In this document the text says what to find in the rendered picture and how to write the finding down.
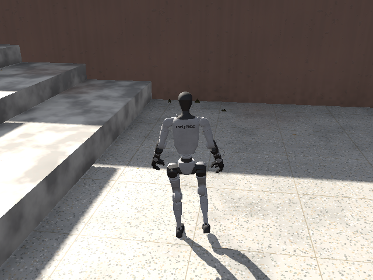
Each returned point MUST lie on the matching right robot upper arm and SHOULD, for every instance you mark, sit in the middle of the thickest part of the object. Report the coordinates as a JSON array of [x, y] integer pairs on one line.
[[203, 122]]

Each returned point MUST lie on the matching robot left forearm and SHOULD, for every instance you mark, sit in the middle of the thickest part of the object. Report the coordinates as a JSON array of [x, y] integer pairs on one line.
[[157, 152]]

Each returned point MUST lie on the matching left robot hand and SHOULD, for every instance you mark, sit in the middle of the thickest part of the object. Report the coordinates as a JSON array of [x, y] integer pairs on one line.
[[158, 162]]

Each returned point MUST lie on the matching robot right forearm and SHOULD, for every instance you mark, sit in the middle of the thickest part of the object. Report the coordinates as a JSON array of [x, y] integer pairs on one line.
[[216, 154]]

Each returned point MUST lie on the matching right robot hand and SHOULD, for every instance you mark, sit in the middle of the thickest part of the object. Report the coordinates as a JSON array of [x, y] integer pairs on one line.
[[220, 165]]

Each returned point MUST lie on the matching robot foot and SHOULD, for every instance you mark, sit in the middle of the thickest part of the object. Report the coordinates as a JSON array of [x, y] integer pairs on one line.
[[206, 228], [179, 232]]

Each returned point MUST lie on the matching left robot foot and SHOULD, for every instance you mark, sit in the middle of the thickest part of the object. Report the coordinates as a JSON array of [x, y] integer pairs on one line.
[[179, 232]]

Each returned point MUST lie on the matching right robot foot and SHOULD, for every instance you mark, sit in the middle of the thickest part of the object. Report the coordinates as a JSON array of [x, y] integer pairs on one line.
[[206, 228]]

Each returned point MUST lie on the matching left robot upper arm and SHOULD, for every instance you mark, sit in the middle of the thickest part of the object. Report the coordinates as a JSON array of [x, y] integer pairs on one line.
[[168, 122]]

